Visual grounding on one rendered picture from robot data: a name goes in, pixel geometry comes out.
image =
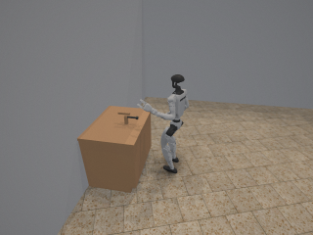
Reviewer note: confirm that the robot left hand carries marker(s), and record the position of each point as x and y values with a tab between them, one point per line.
147	107

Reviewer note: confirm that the right robot upper arm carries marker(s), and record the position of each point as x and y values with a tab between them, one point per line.
186	99

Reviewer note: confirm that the left robot upper arm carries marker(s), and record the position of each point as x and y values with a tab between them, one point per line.
171	104

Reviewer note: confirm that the humanoid robot torso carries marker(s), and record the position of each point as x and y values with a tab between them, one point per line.
179	110

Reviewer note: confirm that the left robot forearm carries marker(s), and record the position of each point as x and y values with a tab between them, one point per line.
162	115

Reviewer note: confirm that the counter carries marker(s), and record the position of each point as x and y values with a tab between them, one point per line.
115	147

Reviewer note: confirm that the robot right thigh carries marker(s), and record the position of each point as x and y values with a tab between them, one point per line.
172	138

